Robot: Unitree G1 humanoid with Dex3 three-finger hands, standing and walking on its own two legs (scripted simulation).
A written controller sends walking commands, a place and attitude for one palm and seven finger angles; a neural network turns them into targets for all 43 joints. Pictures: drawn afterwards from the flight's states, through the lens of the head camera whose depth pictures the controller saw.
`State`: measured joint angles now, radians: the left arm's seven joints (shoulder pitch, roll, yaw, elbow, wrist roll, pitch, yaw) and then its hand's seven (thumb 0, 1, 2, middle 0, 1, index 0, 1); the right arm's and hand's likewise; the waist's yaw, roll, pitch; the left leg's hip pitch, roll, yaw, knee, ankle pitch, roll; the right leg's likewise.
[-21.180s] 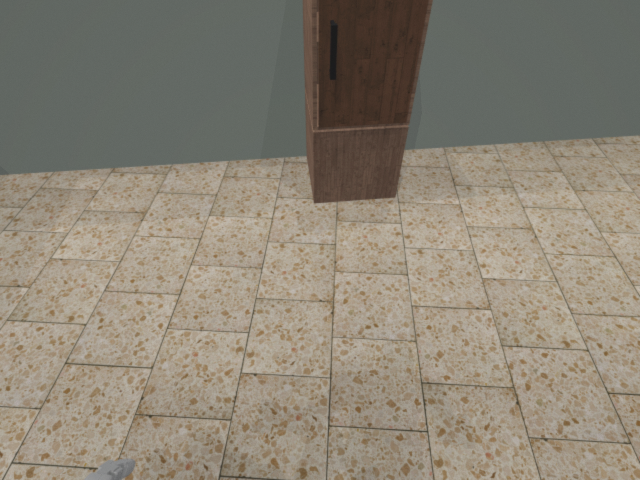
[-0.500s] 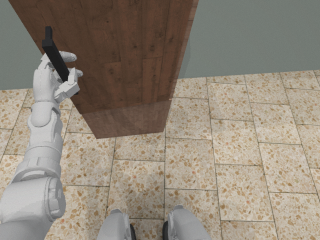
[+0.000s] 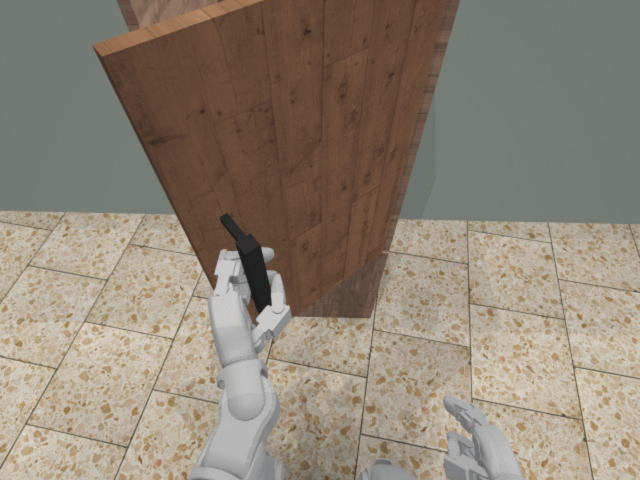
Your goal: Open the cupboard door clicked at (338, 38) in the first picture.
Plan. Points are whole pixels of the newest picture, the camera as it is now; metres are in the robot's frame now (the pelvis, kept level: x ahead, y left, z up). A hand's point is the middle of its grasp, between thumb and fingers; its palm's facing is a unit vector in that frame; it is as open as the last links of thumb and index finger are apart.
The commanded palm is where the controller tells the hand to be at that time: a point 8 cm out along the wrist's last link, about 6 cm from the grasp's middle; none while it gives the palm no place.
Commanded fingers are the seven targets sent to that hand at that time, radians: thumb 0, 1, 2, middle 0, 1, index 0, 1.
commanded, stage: pull the door open along its arc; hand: left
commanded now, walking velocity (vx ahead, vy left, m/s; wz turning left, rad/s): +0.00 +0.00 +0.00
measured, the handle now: (249, 271) +0.36 +0.11 +0.04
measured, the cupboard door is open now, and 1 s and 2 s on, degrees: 40 50 48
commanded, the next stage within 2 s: open thumb and fingers to let go in 0.16 s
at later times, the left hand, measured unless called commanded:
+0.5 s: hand (316, 334) +0.29 +0.02 +0.03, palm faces +0.39 -0.92 -0.04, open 7.2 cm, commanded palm +0.24 +0.07 +0.03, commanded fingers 0.00 -0.01 0.51 -0.34 -1.25 -0.34 -1.25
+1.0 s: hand (309, 340) +0.28 +0.03 +0.02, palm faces +0.36 -0.93 -0.02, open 14.7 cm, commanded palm +0.24 +0.07 +0.03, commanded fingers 0.00 -0.50 0.30 -0.17 -0.40 -0.17 -0.40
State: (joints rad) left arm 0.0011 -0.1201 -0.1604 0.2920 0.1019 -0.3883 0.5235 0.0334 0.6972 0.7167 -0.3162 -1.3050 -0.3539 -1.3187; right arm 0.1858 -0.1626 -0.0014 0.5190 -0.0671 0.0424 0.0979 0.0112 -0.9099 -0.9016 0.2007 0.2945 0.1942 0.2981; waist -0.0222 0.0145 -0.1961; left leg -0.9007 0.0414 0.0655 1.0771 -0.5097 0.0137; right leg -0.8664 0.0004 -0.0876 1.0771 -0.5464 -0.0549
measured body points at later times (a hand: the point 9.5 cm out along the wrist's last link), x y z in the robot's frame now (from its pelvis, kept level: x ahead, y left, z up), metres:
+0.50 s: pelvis -0.01 -0.06 -0.01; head +0.06 -0.10 +0.44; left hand +0.26 +0.07 +0.03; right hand +0.17 -0.28 -0.13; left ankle +0.00 +0.12 -0.66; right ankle -0.02 -0.09 -0.66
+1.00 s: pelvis -0.03 -0.04 -0.01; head +0.04 -0.07 +0.43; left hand +0.26 +0.08 +0.03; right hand +0.13 -0.27 -0.13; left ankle +0.00 +0.13 -0.66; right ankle -0.02 -0.09 -0.66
